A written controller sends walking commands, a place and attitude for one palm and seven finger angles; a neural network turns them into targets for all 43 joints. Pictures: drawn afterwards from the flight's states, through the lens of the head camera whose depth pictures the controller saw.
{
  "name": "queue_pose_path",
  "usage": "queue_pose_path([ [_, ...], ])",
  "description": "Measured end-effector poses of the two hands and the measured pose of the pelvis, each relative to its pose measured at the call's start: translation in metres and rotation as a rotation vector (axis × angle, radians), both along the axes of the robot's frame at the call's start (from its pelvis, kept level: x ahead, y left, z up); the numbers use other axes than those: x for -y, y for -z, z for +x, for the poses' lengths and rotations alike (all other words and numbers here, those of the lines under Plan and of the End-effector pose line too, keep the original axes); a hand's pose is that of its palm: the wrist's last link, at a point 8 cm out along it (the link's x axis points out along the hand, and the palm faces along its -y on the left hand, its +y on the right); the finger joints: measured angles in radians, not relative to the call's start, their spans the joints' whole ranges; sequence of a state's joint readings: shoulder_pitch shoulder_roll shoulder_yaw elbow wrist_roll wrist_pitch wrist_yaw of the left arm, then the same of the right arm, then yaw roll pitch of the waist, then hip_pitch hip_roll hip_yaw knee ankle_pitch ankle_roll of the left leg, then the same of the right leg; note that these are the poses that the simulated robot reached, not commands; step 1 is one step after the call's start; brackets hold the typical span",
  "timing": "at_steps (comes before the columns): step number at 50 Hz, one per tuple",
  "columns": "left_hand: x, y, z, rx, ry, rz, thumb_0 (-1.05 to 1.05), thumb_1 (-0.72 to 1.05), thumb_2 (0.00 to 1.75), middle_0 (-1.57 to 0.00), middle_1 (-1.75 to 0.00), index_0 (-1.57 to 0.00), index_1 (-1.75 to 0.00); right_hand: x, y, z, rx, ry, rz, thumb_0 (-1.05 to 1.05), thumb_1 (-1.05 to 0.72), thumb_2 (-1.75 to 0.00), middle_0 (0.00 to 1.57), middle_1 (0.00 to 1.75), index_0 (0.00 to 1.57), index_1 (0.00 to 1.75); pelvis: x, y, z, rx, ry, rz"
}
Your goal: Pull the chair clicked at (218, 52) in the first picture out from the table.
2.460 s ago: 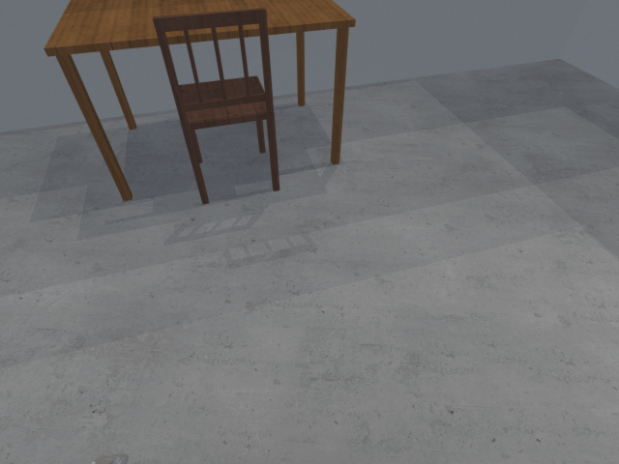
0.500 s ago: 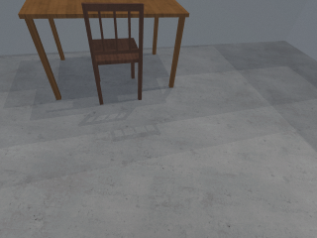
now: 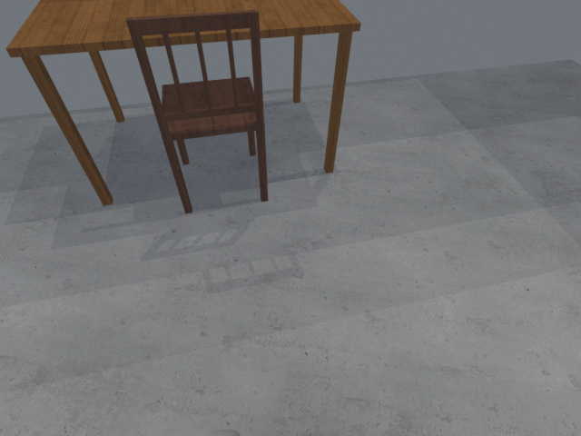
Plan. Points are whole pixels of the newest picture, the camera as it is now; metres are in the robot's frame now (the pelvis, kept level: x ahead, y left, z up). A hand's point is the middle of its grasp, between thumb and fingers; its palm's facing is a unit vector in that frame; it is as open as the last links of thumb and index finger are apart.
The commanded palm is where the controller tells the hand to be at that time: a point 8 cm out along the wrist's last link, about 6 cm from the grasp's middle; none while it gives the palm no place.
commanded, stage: walk to a spot facing it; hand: left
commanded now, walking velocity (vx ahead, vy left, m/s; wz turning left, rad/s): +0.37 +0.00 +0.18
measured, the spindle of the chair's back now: (204, 72) +1.22 +0.32 -0.10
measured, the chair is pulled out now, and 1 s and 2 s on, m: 0.00 0.00 0.00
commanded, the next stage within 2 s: turn to face it in 0.82 s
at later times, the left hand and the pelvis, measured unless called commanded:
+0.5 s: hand (148, 416) +0.19 +0.24 -0.17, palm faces +0.12 -0.98 -0.14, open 7.4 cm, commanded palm none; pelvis +0.22 +0.07 +0.01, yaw +3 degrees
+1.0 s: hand (218, 242) +0.53 +0.18 -0.16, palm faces +0.02 -0.98 -0.21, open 7.3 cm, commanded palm none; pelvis +0.44 +0.00 +0.00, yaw +1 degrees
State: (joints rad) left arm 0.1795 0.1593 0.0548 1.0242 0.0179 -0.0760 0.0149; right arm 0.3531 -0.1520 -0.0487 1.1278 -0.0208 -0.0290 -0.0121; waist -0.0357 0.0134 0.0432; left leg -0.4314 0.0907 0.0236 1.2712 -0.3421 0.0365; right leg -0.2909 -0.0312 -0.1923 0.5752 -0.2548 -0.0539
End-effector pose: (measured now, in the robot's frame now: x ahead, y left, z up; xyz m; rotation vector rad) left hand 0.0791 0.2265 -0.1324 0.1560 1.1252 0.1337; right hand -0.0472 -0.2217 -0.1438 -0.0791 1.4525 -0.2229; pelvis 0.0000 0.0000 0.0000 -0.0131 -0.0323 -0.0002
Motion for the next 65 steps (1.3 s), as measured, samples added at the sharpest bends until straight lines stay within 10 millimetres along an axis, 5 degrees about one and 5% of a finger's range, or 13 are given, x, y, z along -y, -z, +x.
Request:
queue_pose_path([
  [7, -0.015, 0.001, -0.022, -0.180, -0.076, 0.003, 0.00, 0.94, 0.90, -0.20, -0.30, -0.20, -0.30, 0.011, -0.025, 0.169, 0.259, -0.115, -0.041, 0.00, -0.92, -0.90, 0.20, 0.30, 0.20, 0.30, -0.004, -0.010, 0.060, -0.014, -0.027, -0.018],
  [16, -0.027, 0.028, -0.027, -0.398, -0.199, -0.098, 0.01, 0.92, 0.90, -0.20, -0.30, -0.19, -0.29, -0.042, -0.024, 0.315, 0.334, -0.275, -0.049, 0.00, -0.91, -0.90, 0.20, 0.30, 0.20, 0.30, -0.043, 0.007, 0.150, -0.019, -0.066, -0.027],
  [20, -0.042, 0.021, 0.013, -0.411, -0.181, -0.102, 0.01, 0.92, 0.90, -0.20, -0.30, -0.19, -0.29, -0.061, -0.026, 0.327, 0.317, -0.237, -0.042, 0.00, -0.91, -0.90, 0.20, 0.30, 0.20, 0.30, -0.057, -0.001, 0.180, -0.003, -0.059, -0.018],
  [31, -0.070, -0.001, 0.207, -0.156, -0.101, -0.051, 0.01, 0.92, 0.90, -0.20, -0.30, -0.19, -0.29, -0.052, -0.031, 0.304, 0.087, -0.096, -0.059, -0.01, -0.94, -0.90, 0.20, 0.30, 0.20, 0.30, -0.063, -0.019, 0.267, -0.012, -0.035, 0.013],
  [39, -0.045, -0.006, 0.349, -0.084, 0.033, -0.009, 0.01, 0.92, 0.90, -0.20, -0.30, -0.19, -0.29, -0.059, -0.013, 0.298, -0.086, 0.034, 0.031, 0.00, -0.92, -0.90, 0.20, 0.30, 0.20, 0.30, -0.040, -0.008, 0.344, -0.021, 0.008, 0.029],
  [44, -0.016, 0.003, 0.431, 0.008, 0.077, 0.023, 0.01, 0.91, 0.90, -0.20, -0.30, -0.19, -0.29, -0.046, 0.006, 0.318, -0.201, 0.076, 0.088, 0.01, -0.91, -0.90, 0.20, 0.30, 0.20, 0.30, -0.012, 0.012, 0.399, -0.017, 0.018, 0.029],
  [48, -0.001, -0.003, 0.446, 0.009, 0.034, 0.014, 0.00, 0.91, 0.90, -0.20, -0.30, -0.19, -0.29, -0.023, 0.006, 0.379, -0.151, 0.041, 0.073, 0.01, -0.91, -0.90, 0.20, 0.30, 0.20, 0.30, -0.001, 0.004, 0.428, -0.001, -0.001, 0.021],
  [56, -0.007, -0.011, 0.434, -0.101, -0.061, 0.037, -0.01, 0.95, 0.90, -0.20, -0.30, -0.20, -0.30, 0.003, -0.006, 0.541, 0.116, -0.084, 0.009, 0.01, -0.91, -0.90, 0.20, 0.30, 0.20, 0.30, 0.002, -0.011, 0.475, -0.007, -0.049, 0.005],
  [65, -0.014, 0.027, 0.414, -0.228, -0.192, -0.069, 0.00, 0.92, 0.90, -0.20, -0.30, -0.20, -0.30, -0.015, -0.015, 0.646, 0.219, -0.237, -0.061, 0.01, -0.93, -0.90, 0.20, 0.30, 0.20, 0.30, -0.023, 0.004, 0.518, 0.008, -0.105, -0.025],
])
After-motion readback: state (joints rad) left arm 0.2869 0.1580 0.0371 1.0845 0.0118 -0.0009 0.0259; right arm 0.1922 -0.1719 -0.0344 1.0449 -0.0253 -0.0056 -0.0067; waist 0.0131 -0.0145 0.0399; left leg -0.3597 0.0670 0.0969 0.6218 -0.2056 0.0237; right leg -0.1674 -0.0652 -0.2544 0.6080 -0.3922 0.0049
